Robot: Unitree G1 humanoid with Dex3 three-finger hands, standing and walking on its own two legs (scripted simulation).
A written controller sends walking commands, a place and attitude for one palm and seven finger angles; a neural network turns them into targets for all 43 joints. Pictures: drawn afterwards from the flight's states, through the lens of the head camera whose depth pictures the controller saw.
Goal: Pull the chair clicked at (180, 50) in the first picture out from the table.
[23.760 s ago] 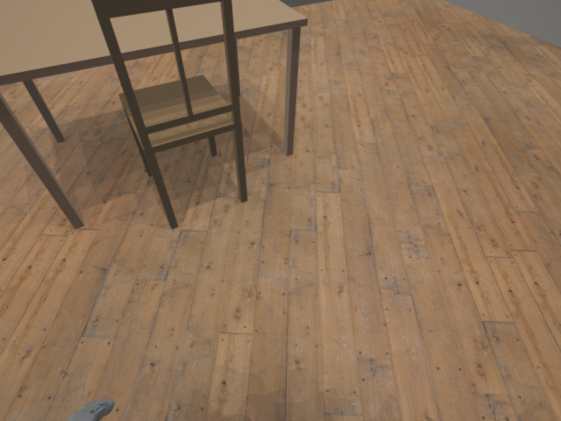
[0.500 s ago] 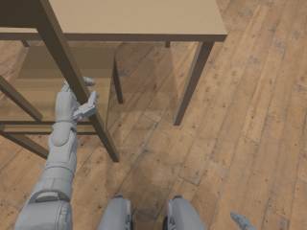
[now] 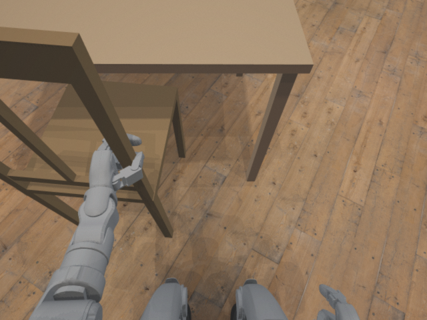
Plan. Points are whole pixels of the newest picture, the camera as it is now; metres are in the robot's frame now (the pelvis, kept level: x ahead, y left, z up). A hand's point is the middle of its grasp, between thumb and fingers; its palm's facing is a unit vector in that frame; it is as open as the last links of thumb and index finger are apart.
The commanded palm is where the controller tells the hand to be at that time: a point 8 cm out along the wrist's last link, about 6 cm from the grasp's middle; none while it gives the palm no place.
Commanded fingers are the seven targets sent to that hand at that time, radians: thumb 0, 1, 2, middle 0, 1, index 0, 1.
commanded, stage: step backward, pulling the chair out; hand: left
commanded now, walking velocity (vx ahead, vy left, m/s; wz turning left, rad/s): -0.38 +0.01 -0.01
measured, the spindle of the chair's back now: (31, 139) +0.44 +0.35 +0.03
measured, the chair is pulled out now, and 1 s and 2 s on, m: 0.03 0.16 0.17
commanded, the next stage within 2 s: none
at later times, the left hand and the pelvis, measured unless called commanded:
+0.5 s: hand (139, 196) +0.34 +0.14 +0.00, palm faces +0.01 -1.00 -0.10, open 5.8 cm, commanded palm +0.32 +0.19 +0.00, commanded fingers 0.00 0.90 0.90 -0.50 -1.45 -0.50 -1.45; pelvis -0.03 +0.01 +0.06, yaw -2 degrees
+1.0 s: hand (155, 225) +0.28 +0.10 +0.00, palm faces -0.04 -0.99 -0.13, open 5.8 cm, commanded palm +0.28 +0.15 +0.00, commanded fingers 0.00 0.90 0.90 -0.50 -1.45 -0.50 -1.45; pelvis -0.07 +0.00 +0.06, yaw -1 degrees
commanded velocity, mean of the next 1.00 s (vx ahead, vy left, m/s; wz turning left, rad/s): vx -0.38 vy -0.01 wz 0.02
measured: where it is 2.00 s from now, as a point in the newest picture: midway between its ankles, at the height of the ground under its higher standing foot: outside the picture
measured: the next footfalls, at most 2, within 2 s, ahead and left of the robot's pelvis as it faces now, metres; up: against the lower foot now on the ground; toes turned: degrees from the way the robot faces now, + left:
none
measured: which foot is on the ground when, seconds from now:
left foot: down 0.00-1.00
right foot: down 0.00-1.00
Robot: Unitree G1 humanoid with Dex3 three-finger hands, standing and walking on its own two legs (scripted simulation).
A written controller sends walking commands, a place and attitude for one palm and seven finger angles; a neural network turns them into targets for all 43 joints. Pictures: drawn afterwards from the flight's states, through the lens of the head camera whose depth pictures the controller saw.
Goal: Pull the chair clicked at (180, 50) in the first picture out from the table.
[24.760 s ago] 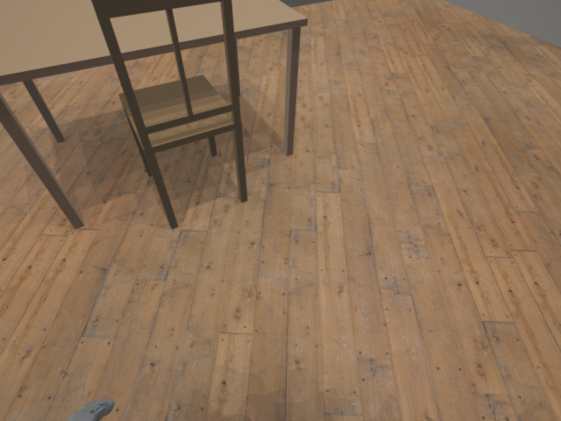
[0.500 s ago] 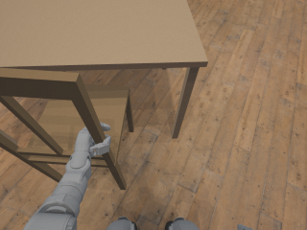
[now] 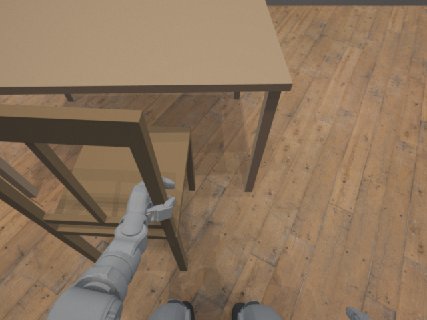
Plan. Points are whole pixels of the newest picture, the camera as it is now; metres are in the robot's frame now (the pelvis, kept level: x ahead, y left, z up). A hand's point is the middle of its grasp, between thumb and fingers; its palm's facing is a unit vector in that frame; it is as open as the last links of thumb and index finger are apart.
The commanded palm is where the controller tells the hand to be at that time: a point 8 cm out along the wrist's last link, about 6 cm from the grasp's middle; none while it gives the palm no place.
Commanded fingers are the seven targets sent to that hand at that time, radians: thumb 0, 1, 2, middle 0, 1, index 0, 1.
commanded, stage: step backward, pulling the chair out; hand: left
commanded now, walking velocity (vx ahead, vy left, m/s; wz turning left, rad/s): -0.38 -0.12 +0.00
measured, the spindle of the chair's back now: (76, 188) +0.38 +0.30 -0.03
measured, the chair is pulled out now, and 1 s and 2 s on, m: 0.16 0.17 0.20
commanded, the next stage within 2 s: none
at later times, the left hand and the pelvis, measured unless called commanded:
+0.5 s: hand (167, 211) +0.34 +0.10 -0.06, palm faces -0.03 -0.99 -0.15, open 5.9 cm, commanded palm +0.34 +0.15 -0.05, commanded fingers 0.00 0.90 0.90 -0.50 -1.45 -0.50 -1.45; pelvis -0.01 +0.00 -0.01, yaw +0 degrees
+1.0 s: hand (167, 212) +0.34 +0.10 -0.06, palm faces -0.05 -0.99 -0.16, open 5.9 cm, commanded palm +0.34 +0.15 -0.05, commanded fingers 0.00 0.90 0.90 -0.50 -1.45 -0.50 -1.45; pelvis -0.01 +0.00 -0.01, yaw +0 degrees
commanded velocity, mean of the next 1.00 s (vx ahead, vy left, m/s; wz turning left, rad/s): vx -0.38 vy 0.00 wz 0.04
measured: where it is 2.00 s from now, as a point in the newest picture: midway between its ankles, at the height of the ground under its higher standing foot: outside the picture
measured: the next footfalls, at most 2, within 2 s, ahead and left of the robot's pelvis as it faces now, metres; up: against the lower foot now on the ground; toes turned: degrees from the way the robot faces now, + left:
left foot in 2.00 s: -0.05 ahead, +0.10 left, +0.00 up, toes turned +4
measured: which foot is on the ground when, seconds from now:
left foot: down 0.00-1.00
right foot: down 0.00-1.00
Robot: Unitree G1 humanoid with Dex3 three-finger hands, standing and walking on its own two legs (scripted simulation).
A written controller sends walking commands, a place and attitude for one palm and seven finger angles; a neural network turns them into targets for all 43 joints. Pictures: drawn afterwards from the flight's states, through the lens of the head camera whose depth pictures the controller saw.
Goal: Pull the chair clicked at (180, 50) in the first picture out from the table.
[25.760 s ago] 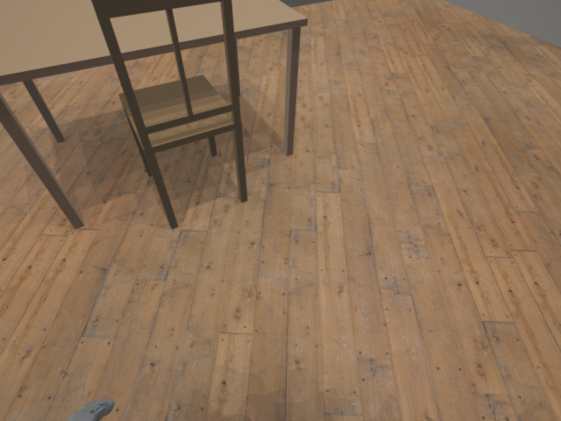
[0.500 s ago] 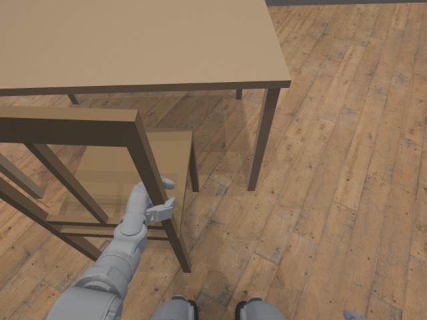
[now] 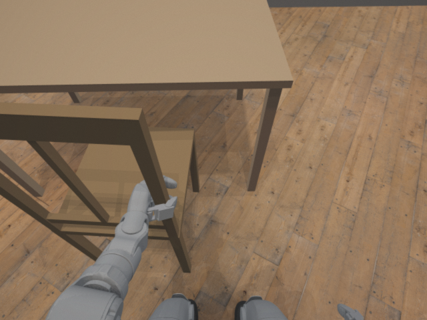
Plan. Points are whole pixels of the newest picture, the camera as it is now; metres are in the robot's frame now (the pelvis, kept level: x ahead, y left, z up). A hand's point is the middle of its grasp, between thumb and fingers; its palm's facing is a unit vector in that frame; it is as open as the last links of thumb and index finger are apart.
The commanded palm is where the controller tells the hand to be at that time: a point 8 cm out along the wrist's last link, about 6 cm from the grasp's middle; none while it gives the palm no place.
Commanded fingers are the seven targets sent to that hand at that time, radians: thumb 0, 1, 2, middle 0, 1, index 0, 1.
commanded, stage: step backward, pulling the chair out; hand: left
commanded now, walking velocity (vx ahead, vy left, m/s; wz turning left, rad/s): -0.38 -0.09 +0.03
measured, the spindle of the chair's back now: (78, 187) +0.38 +0.30 -0.03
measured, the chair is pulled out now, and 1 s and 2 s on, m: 0.17 0.20 0.29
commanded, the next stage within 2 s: none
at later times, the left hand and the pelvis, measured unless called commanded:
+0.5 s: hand (167, 210) +0.34 +0.11 -0.05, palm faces -0.04 -0.99 -0.16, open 6.0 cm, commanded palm +0.34 +0.16 -0.05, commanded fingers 0.00 0.90 0.90 -0.50 -1.45 -0.50 -1.45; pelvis -0.01 +0.00 +0.00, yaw +0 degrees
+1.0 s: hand (167, 220) +0.32 +0.10 -0.05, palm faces +0.00 -0.99 -0.14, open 6.1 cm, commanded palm +0.31 +0.16 -0.05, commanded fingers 0.00 0.90 0.90 -0.50 -1.45 -0.50 -1.45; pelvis -0.04 -0.01 +0.00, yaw +2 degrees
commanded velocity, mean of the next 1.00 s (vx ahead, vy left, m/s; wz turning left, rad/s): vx -0.38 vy -0.01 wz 0.06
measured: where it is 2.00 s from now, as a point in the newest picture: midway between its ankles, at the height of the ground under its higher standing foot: outside the picture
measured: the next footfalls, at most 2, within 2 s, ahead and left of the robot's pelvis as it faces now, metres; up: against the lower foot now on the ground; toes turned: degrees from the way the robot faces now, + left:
left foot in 1.00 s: -0.04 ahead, +0.10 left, +0.00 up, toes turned +4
left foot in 1.84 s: -0.14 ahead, +0.09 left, +0.00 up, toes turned +7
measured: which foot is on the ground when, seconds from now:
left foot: down 0.00-0.82, up 0.84-0.98, down 1.00-1.00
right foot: down 0.00-1.00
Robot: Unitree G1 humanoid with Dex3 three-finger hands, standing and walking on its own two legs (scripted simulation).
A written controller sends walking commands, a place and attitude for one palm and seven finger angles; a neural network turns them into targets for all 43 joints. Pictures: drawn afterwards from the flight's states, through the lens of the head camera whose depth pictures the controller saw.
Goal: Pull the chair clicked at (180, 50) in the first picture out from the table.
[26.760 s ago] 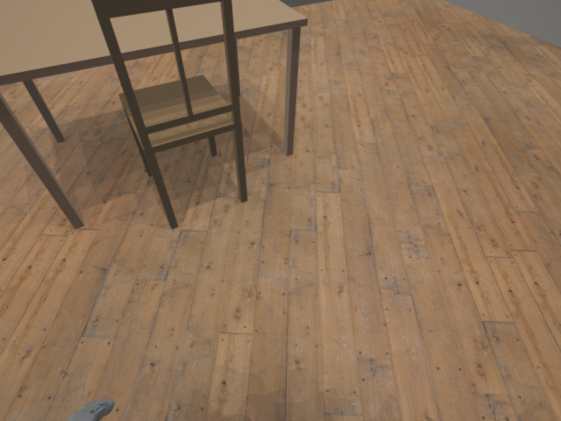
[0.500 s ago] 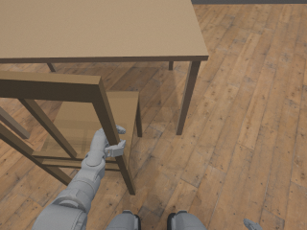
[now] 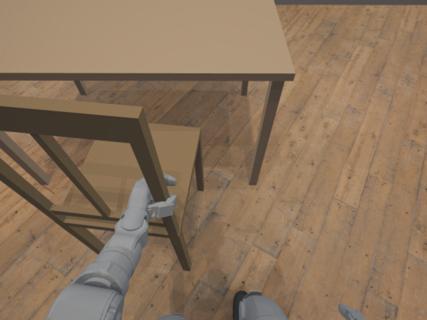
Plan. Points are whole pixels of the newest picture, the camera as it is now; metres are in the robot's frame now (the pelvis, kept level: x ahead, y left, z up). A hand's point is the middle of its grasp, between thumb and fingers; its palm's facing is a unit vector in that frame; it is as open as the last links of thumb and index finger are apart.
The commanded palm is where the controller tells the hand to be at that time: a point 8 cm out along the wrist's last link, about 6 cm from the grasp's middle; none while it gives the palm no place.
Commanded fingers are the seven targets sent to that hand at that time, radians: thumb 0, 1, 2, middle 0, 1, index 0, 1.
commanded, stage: step backward, pulling the chair out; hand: left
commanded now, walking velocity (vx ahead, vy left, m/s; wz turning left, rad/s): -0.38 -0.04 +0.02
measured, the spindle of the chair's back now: (80, 181) +0.40 +0.29 -0.03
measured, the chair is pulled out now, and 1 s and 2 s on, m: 0.20 0.29 0.31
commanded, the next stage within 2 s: none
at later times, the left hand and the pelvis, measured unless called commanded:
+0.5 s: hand (165, 223) +0.31 +0.10 -0.05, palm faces -0.03 -0.99 -0.12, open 6.1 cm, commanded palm +0.30 +0.15 -0.05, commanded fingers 0.00 0.90 0.90 -0.50 -1.45 -0.50 -1.45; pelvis -0.05 -0.01 +0.00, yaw +2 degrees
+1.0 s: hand (167, 248) +0.26 +0.09 -0.05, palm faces -0.04 -0.99 -0.12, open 6.1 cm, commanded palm +0.26 +0.14 -0.05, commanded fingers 0.00 0.90 0.90 -0.50 -1.45 -0.50 -1.45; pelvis -0.10 -0.01 +0.00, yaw +2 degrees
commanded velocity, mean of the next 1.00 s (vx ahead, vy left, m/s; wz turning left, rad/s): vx -0.38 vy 0.05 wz -0.06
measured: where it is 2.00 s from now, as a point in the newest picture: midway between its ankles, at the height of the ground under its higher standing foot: outside the picture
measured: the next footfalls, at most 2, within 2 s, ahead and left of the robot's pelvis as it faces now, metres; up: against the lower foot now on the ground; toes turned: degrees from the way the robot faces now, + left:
left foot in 0.84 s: -0.10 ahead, +0.11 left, +0.00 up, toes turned +5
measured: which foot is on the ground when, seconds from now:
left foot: down 0.00-0.70, up 0.72-0.82, down 0.84-1.00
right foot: down 0.00-1.00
